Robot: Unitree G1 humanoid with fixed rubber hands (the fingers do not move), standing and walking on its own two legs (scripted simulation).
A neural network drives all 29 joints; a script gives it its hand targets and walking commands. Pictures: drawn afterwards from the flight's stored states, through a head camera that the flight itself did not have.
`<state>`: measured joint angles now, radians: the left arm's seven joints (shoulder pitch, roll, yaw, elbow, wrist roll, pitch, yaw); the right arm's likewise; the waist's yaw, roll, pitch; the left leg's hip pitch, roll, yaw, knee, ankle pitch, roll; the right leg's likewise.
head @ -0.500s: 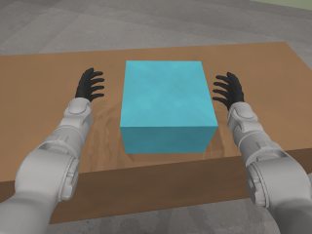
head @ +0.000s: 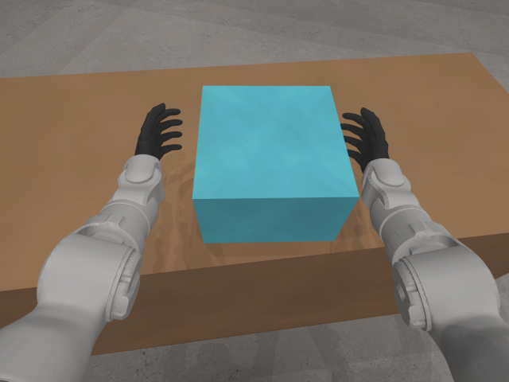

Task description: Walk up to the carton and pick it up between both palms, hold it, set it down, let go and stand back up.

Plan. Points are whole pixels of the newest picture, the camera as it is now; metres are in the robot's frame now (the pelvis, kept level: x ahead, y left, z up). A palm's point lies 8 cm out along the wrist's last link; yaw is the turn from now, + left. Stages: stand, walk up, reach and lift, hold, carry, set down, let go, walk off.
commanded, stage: reach and lift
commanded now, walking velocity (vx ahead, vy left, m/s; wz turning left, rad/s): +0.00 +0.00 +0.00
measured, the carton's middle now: (268, 162) +0.48 -0.01 +0.03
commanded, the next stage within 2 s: none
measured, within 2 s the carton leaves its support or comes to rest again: leaves its support in 1.82 s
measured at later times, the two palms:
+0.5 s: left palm (164, 156) +0.45 +0.16 +0.08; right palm (368, 161) +0.45 -0.16 +0.08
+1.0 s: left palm (164, 159) +0.44 +0.16 +0.08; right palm (369, 172) +0.43 -0.16 +0.08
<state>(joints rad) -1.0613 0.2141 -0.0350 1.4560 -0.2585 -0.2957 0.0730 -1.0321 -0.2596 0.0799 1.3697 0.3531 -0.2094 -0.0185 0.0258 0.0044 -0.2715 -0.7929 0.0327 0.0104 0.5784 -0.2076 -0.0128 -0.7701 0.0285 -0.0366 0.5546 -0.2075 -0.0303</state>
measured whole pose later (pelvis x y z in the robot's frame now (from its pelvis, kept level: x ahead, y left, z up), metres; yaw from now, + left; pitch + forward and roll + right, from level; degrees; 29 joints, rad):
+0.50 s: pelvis +0.01 +0.01 +0.01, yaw -1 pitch +20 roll -1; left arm -0.97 0.10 0.21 1.34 0.00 -0.27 0.14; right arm -0.95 -0.18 -0.17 1.29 0.09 -0.21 -0.07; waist 0.03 0.00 -0.21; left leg -0.63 0.03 0.03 0.47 -0.18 0.00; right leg -0.61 0.03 -0.02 0.43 -0.16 -0.02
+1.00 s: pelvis +0.03 +0.01 +0.03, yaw -1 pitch +10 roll +0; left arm -0.79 -0.03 0.53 1.02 0.36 -0.18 0.04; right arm -0.76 0.02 -0.62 1.00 -0.42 -0.24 0.01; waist 0.01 -0.01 -0.05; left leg -0.33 0.02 0.05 0.33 -0.17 0.00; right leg -0.31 0.02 -0.01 0.28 -0.15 -0.01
